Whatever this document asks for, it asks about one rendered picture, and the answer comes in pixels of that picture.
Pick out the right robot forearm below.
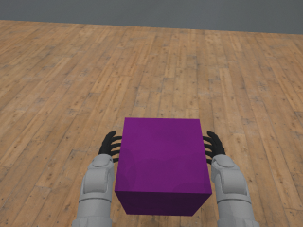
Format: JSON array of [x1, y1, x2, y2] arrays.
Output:
[[211, 154, 260, 227]]

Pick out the carton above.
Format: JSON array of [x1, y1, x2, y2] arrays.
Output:
[[114, 117, 212, 217]]

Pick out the right robot hand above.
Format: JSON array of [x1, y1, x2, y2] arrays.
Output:
[[203, 131, 226, 164]]

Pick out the left robot hand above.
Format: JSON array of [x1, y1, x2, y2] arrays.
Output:
[[98, 131, 122, 163]]

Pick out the left robot forearm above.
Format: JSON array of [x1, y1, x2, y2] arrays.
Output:
[[71, 153, 115, 227]]

